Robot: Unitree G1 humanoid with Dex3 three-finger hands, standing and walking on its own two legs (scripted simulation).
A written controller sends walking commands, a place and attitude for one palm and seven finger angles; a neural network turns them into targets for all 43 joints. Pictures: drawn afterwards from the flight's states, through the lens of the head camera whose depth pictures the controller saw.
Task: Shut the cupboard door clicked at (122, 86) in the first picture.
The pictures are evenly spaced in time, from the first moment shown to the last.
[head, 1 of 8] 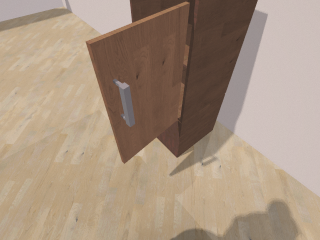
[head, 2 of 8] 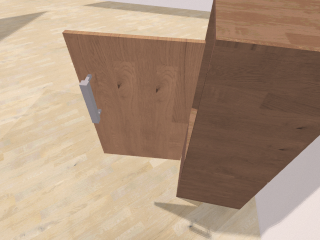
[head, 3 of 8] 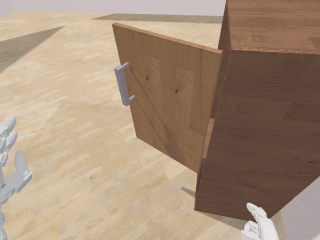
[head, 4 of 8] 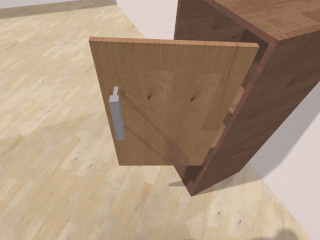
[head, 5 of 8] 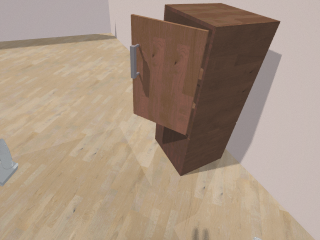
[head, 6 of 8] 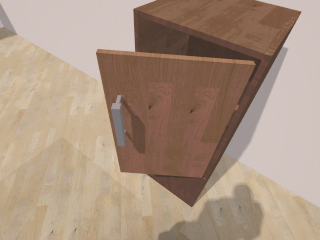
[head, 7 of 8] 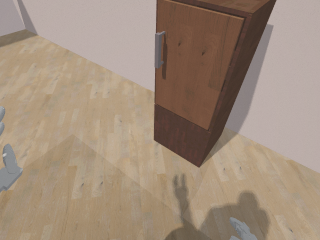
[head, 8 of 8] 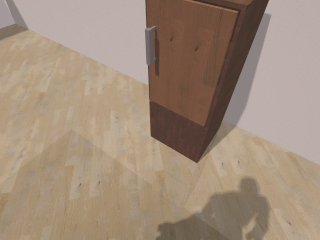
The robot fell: no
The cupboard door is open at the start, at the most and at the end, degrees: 96 96 0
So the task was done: yes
